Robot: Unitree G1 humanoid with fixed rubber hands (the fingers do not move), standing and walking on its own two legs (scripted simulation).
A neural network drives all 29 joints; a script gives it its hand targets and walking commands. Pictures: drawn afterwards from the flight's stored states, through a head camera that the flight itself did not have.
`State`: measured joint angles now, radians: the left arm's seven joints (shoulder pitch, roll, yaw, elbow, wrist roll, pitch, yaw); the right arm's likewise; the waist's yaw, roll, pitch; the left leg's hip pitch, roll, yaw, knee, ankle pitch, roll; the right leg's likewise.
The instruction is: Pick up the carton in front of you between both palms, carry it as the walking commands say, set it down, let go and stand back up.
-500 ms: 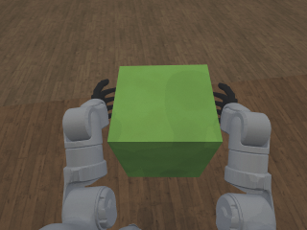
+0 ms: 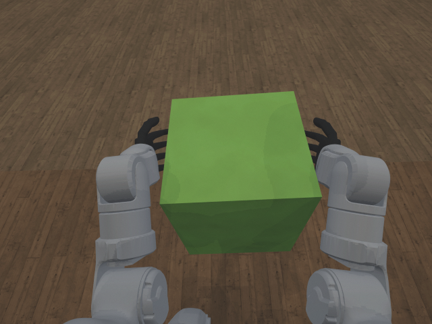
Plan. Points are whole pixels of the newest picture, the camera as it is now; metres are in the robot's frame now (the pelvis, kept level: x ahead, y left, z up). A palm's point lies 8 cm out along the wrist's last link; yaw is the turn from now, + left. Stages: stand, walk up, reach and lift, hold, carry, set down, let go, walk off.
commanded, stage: carry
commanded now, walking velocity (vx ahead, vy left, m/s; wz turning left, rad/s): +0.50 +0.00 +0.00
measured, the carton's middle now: (236, 181) +0.36 +0.02 +0.07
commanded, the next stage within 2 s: none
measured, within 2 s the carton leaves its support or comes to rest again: neither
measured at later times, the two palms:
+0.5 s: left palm (179, 67) +0.59 +0.16 +0.16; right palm (318, 78) +0.57 -0.14 +0.16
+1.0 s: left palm (180, 68) +0.61 +0.16 +0.15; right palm (312, 73) +0.61 -0.14 +0.15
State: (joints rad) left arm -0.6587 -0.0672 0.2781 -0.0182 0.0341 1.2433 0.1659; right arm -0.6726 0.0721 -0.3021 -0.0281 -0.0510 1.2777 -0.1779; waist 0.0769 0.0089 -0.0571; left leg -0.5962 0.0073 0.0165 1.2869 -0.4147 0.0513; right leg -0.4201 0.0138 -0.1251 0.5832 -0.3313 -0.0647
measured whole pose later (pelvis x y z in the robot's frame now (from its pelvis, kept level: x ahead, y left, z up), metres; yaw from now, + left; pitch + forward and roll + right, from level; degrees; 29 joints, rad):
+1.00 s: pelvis +0.28 +0.02 +0.02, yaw -1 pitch +1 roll +0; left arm -0.56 -0.08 0.27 0.12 0.08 1.15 0.13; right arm -0.55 0.09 -0.26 0.11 -0.08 1.18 -0.15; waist 0.00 0.00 -0.11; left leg -0.29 -0.01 0.10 0.58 -0.39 0.05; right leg -0.22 0.00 -0.06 0.53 -0.42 -0.02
